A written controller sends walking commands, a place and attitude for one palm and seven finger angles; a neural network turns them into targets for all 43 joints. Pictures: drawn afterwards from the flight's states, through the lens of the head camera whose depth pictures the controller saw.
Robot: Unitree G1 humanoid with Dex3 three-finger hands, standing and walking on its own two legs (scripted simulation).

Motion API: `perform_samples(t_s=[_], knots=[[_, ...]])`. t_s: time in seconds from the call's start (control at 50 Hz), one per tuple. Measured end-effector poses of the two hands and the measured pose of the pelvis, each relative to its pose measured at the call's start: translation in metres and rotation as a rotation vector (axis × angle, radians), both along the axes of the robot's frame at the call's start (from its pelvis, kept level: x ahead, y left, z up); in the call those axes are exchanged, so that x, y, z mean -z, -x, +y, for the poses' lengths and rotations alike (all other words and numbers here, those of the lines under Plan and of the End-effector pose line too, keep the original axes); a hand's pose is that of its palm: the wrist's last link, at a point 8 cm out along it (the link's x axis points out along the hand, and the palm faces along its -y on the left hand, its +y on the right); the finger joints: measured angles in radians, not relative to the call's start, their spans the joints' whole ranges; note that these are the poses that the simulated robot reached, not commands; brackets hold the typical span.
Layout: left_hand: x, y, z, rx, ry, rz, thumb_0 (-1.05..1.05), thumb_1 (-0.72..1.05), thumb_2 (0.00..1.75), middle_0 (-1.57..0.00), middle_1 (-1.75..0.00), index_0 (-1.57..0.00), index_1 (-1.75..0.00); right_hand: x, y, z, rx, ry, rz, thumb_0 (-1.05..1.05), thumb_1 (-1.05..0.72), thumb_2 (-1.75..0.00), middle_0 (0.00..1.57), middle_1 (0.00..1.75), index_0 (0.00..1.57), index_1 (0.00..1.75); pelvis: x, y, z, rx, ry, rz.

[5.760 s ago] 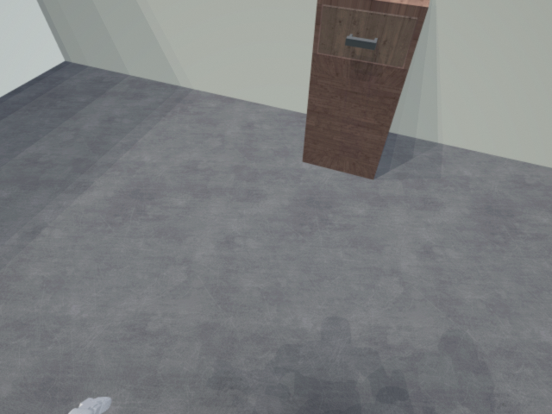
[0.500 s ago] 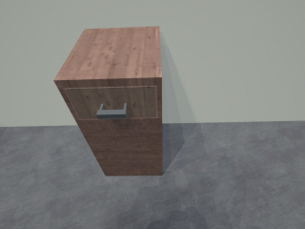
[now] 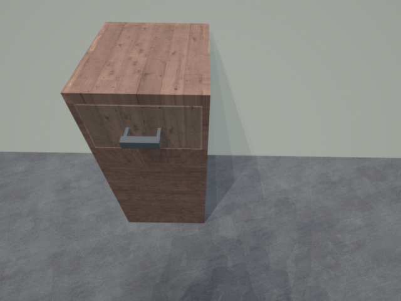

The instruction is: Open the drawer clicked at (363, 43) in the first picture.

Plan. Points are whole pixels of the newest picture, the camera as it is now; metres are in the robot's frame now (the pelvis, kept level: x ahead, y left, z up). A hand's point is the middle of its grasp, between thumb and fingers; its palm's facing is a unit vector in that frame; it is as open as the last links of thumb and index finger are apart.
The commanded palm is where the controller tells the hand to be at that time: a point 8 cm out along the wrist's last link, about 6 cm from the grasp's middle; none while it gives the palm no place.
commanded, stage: look again from close up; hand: left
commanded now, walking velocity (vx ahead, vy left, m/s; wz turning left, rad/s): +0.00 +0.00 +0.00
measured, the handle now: (142, 136) +0.56 +0.20 -0.06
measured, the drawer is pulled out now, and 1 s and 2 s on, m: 0.00 0.00 0.00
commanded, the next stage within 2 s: shuffle to correct the standing spot in 0.48 s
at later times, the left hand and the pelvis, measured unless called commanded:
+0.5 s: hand out of the picture +0.03 +0.26 -0.18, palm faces +0.02 -0.98 -0.21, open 7.4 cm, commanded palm none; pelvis +0.00 +0.07 +0.00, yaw -1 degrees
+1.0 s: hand out of the picture -0.08 +0.20 -0.18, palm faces +0.07 -0.99 -0.15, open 7.4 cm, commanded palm none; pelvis -0.01 +0.04 +0.00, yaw +0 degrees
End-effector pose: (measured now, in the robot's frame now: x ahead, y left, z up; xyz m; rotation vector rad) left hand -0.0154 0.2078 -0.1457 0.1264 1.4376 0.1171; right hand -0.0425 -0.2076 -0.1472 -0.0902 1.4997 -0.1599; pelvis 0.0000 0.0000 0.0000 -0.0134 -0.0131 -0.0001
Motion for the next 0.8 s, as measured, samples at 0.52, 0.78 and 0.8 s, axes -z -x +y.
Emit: perform_samples(t_s=[0.52,0.78,0.8], knots=[[0.001,-0.035,0.103,0.018,-0.056,-0.171,0.0,0.91,0.9,-0.2,-0.29,-0.2,-0.3,-0.022,-0.104,0.047,-0.096,0.085,-0.332,0.01,-0.9,-0.9,0.2,0.29,0.2,0.3,0.003,0.003,0.071,0.014,0.009,-0.022],[0.0,0.037,0.092,0.007,-0.026,0.012,0.0,0.91,0.9,-0.2,-0.29,-0.2,-0.3,-0.013,-0.026,0.041,-0.018,0.09,-0.152,0.01,-0.91,-0.9,0.2,0.3,0.2,0.3,-0.001,0.017,0.071,0.023,0.0,-0.016],[0.0,0.041,0.089,0.004,-0.022,0.026,0.0,0.91,0.9,-0.2,-0.29,-0.2,-0.3,-0.012,-0.021,0.038,-0.011,0.092,-0.138,0.01,-0.91,-0.9,0.2,0.3,0.2,0.3,-0.001,0.018,0.068,0.025,0.002,-0.014]])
